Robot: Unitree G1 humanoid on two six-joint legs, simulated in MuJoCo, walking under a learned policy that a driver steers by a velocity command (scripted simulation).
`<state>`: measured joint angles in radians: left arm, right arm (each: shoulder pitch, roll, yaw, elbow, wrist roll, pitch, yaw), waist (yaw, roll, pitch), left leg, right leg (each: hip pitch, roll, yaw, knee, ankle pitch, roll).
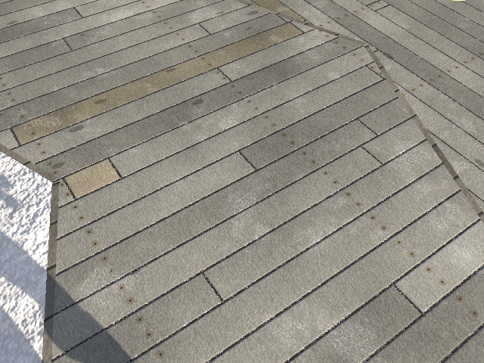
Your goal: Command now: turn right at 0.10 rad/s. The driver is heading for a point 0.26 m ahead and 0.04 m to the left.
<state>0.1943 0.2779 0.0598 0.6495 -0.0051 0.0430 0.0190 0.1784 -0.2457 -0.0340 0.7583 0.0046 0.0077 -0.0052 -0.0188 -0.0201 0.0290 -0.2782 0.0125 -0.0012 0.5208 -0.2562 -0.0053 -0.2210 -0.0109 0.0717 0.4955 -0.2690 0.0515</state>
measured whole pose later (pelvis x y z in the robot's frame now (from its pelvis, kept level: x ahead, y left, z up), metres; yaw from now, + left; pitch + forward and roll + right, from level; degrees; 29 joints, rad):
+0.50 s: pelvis +0.00 -0.02 +0.00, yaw +0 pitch -1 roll +0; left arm 0.22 0.22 0.03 0.76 0.01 0.00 0.02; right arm 0.20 -0.26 -0.03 0.88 -0.01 0.00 -0.02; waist -0.02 0.00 0.03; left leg -0.23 0.04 -0.01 0.53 -0.27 -0.05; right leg -0.20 0.02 0.06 0.55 -0.32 0.00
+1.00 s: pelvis +0.00 -0.02 +0.00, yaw +0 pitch -2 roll +0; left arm 0.24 0.21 0.03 0.97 0.00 0.00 0.03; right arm 0.23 -0.23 -0.03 1.03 0.00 0.01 -0.05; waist -0.02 0.00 0.04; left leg -0.22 0.04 -0.01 0.51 -0.27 -0.04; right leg -0.17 0.02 0.06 0.51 -0.31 0.01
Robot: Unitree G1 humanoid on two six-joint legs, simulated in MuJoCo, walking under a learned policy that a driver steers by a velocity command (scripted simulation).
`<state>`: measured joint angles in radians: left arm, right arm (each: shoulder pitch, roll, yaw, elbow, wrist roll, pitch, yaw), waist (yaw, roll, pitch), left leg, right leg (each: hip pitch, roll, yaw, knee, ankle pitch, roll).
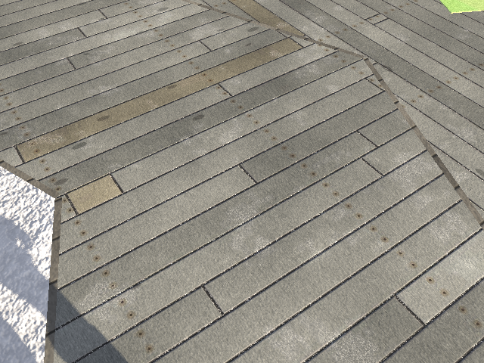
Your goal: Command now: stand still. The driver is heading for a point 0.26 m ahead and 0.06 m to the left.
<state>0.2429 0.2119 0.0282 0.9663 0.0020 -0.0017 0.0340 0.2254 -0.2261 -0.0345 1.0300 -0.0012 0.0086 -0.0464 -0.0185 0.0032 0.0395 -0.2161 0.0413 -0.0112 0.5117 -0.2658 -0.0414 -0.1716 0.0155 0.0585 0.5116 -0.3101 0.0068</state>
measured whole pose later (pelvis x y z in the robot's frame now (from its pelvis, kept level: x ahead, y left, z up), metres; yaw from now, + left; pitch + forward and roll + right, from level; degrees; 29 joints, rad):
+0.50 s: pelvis +0.02 +0.01 -0.01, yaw +1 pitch +0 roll +0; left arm 0.35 0.21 0.03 1.06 -0.03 -0.03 0.03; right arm 0.33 -0.20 -0.03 1.08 0.02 -0.04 -0.03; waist 0.00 0.00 -0.01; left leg -0.27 0.01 0.00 0.65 -0.42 0.03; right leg -0.19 0.00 0.06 0.58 -0.38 0.00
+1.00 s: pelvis +0.10 +0.02 +0.00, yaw +0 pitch +0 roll +0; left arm 0.12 0.21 0.04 1.06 -0.02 0.00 0.03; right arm 0.30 -0.21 -0.02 1.07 0.00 -0.01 -0.04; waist -0.01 0.02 0.03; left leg -0.07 0.01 0.01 0.45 -0.38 0.00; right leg -0.21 0.01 0.00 0.51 -0.29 -0.01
